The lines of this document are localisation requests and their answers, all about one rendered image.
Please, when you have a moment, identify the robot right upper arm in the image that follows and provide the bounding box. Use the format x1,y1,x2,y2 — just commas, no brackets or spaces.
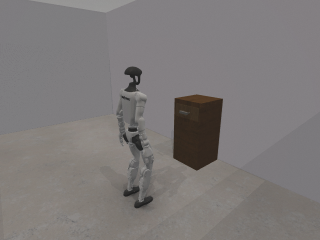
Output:
135,92,147,125

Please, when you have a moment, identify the right robot hand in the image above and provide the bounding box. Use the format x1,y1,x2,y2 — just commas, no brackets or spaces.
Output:
143,147,154,167

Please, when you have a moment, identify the handle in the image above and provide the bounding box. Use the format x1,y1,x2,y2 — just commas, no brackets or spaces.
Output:
179,110,190,115

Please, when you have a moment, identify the robot right forearm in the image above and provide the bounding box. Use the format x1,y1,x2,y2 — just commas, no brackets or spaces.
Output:
137,117,150,148

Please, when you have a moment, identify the left robot foot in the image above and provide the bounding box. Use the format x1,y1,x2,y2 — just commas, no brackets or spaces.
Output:
123,186,140,197

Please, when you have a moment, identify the robot left upper arm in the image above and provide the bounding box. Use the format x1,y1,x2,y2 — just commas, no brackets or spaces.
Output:
116,89,125,116

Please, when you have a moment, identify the drawer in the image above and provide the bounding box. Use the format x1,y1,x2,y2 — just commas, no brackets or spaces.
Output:
175,103,200,122

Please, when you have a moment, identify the left robot hand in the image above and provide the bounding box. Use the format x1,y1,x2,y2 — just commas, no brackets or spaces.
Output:
118,131,129,146

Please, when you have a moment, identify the robot head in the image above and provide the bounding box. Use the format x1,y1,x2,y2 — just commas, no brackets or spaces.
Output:
124,66,142,92

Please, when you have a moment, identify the cabinet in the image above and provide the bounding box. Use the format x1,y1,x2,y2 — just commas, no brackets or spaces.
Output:
173,94,223,171

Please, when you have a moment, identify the robot left forearm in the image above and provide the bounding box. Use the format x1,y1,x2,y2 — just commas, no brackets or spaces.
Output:
116,113,126,133

